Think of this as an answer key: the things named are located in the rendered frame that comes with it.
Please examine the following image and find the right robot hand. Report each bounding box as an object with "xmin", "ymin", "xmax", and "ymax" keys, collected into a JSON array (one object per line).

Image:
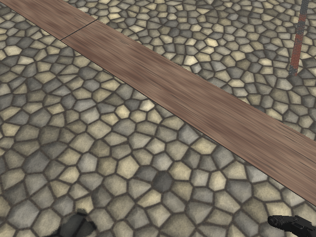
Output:
[{"xmin": 268, "ymin": 215, "xmax": 316, "ymax": 237}]

